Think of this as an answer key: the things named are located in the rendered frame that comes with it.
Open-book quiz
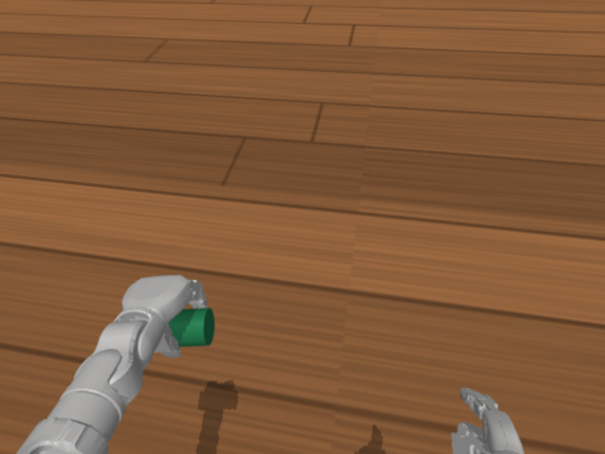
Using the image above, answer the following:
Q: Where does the left robot hand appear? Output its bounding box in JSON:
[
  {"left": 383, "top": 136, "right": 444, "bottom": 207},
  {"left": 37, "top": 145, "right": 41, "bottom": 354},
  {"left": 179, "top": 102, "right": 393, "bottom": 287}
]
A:
[{"left": 122, "top": 275, "right": 207, "bottom": 358}]

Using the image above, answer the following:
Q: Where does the left robot arm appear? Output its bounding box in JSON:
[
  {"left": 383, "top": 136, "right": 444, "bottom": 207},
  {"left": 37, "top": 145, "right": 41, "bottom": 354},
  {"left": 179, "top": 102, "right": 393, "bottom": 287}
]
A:
[{"left": 16, "top": 306, "right": 164, "bottom": 454}]

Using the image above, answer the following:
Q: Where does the can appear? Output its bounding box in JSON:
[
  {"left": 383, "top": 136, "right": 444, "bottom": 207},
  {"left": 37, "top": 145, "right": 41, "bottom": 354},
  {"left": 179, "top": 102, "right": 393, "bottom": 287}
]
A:
[{"left": 168, "top": 308, "right": 215, "bottom": 347}]

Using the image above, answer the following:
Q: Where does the right robot hand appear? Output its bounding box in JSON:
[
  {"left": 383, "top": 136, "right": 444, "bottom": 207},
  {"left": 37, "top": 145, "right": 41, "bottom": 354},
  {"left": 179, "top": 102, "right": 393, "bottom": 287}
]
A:
[{"left": 451, "top": 388, "right": 525, "bottom": 454}]

